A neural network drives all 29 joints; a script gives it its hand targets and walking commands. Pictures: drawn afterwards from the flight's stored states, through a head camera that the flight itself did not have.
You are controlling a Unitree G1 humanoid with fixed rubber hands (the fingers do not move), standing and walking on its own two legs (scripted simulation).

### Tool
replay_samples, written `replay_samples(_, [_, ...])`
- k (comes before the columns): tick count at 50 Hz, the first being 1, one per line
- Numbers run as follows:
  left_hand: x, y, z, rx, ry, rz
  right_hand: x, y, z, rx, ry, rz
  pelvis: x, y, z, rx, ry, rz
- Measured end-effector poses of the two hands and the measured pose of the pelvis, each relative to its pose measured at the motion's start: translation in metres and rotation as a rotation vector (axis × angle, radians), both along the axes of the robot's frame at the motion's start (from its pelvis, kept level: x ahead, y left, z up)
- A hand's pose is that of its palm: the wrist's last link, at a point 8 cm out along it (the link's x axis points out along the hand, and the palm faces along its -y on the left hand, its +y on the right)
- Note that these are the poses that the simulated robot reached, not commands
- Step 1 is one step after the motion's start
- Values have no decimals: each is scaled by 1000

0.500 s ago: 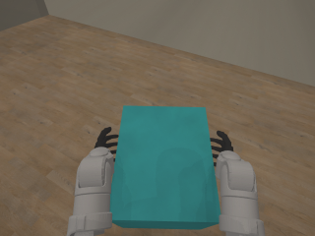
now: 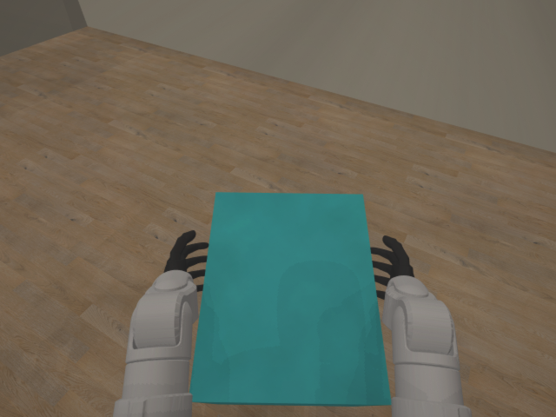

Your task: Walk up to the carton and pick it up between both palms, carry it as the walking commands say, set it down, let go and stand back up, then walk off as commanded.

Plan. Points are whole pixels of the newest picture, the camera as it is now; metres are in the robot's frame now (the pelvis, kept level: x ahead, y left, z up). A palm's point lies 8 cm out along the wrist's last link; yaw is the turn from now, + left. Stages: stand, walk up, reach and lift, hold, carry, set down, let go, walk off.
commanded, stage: carry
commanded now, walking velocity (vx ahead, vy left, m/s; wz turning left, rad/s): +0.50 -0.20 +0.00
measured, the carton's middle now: (287, 304) +0.31 +0.00 -0.03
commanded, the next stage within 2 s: none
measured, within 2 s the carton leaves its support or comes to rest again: neither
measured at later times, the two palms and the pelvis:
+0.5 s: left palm (210, 233) +0.38 +0.12 +0.06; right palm (402, 241) +0.37 -0.18 +0.06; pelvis +0.08 -0.02 -0.01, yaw -1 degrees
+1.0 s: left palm (215, 198) +0.44 +0.12 +0.07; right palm (396, 214) +0.43 -0.19 +0.06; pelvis +0.15 -0.02 +0.01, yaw -2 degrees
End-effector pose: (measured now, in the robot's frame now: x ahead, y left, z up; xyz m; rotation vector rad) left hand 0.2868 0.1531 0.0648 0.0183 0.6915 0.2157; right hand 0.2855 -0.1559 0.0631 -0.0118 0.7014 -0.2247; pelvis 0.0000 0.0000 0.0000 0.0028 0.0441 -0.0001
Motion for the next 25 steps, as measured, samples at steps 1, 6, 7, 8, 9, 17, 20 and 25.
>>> replay_samples(1, [0, 0, 0, -1, 0, 0, 0, 0, 0, 1, 0, 0, 1, 0, 0, 0, -1, 0])
replay_samples(6, [-3, -4, 19, 0, -28, 29, -2, 1, 22, -20, -29, -25, 11, -3, -1, -3, -6, -4])
replay_samples(7, [-1, -4, 21, -5, -23, 31, 0, 0, 25, -23, -24, -26, 15, -4, -1, -3, -6, -5])
replay_samples(8, [2, -5, 23, -10, -16, 33, 3, 0, 28, -24, -17, -26, 19, -5, -1, -3, -6, -7])
replay_samples(9, [6, -6, 25, -15, -6, 34, 6, -1, 30, -26, -7, -26, 23, -6, -1, -1, -5, -9])
replay_samples(17, [51, -22, 24, -26, 48, 39, 47, -17, 26, -4, 47, -49, 57, -18, -5, 2, 2, -11])
replay_samples(20, [70, -26, 14, -22, 66, 32, 64, -21, 15, -8, 66, -50, 67, -20, -7, 9, 8, -8])
replay_samples(25, [91, -30, -2, -12, 78, 19, 84, -25, -2, -6, 77, -57, 80, -22, -8, 26, 22, -15])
